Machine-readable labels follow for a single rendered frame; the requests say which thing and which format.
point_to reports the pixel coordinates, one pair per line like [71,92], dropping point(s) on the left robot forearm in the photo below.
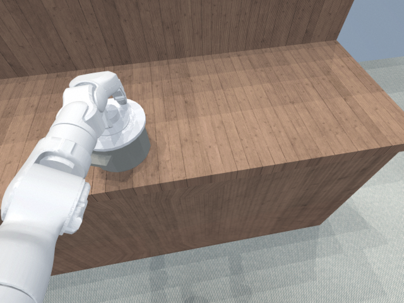
[71,139]

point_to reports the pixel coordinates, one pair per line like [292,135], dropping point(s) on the table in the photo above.
[259,121]

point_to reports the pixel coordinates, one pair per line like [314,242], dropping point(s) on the pot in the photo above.
[125,158]

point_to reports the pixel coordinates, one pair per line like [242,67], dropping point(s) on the knob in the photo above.
[113,113]

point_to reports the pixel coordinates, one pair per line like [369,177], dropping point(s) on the robot left upper arm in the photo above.
[48,203]

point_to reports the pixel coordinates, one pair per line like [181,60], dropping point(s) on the robot left hand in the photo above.
[111,84]

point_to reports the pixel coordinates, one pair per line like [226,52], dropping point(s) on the lid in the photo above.
[129,126]

